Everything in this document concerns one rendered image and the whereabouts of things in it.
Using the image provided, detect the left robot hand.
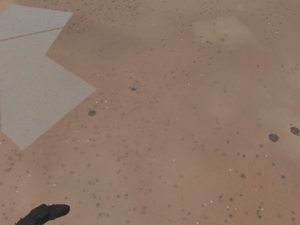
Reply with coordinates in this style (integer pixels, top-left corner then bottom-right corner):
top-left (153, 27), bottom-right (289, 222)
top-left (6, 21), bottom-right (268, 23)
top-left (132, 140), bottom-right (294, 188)
top-left (15, 203), bottom-right (70, 225)

